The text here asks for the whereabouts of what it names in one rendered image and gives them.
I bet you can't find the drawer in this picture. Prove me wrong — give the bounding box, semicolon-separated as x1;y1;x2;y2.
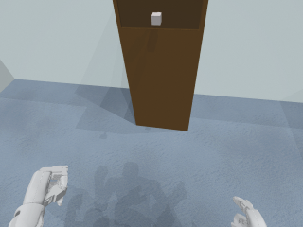
117;0;203;29

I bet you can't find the handle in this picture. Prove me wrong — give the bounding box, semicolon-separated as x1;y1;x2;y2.
151;12;162;26

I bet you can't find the right robot hand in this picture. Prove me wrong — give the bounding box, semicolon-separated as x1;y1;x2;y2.
231;196;267;227

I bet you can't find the left robot hand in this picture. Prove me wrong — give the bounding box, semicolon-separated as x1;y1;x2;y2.
23;166;68;207

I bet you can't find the cabinet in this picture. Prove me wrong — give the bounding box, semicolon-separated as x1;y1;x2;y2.
113;0;208;131

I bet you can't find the left robot forearm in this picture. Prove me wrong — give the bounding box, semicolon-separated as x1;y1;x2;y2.
9;203;45;227

